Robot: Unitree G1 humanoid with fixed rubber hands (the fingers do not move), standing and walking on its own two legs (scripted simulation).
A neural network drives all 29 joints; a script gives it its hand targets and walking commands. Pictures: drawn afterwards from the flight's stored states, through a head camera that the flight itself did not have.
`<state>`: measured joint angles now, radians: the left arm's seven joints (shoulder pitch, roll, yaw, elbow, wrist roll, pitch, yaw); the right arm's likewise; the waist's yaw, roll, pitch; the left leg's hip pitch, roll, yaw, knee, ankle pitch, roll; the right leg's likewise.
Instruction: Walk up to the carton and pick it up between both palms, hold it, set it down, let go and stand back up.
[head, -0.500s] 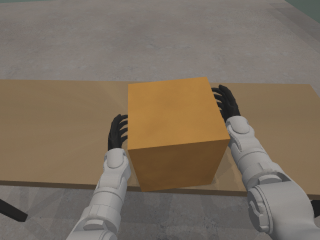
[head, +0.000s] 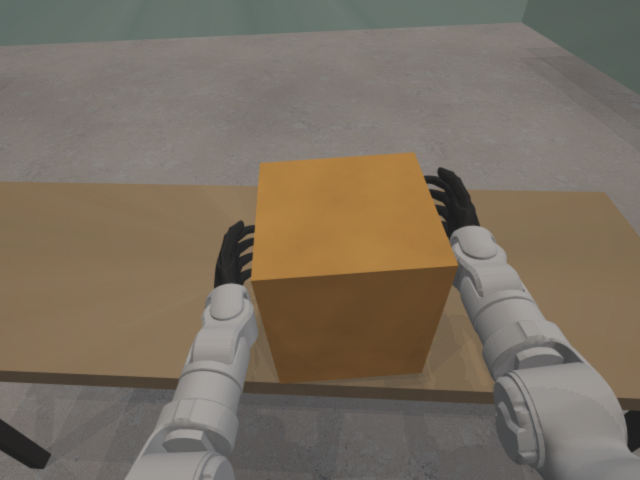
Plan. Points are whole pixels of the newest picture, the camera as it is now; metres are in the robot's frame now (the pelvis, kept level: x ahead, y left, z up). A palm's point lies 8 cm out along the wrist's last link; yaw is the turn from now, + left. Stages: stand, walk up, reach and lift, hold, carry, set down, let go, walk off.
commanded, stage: reach and lift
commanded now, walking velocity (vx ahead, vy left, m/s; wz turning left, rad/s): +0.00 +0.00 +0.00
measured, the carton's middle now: (344, 272) +0.41 +0.03 +0.06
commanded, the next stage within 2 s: hold in 1.96 s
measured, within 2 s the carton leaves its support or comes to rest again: neither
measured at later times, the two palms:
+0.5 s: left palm (204, 251) +0.34 +0.19 +0.15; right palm (459, 209) +0.41 -0.10 +0.19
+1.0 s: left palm (191, 219) +0.35 +0.20 +0.19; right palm (465, 190) +0.39 -0.10 +0.23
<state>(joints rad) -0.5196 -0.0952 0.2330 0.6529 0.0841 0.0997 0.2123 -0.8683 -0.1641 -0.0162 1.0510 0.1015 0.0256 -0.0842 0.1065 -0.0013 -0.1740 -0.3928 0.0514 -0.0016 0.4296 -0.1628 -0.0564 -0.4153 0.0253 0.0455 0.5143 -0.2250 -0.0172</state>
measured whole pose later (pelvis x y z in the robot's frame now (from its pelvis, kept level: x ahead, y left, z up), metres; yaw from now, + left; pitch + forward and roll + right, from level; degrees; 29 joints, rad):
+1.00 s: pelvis -0.01 +0.02 +0.00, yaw +0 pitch +0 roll +0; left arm -0.69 0.05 0.23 0.52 0.08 0.55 0.05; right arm -0.88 -0.11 -0.02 0.78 0.10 0.41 -0.25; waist 0.05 -0.01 -0.17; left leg -0.25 0.04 0.00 0.43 -0.17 -0.05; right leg -0.24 0.01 0.05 0.45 -0.21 0.00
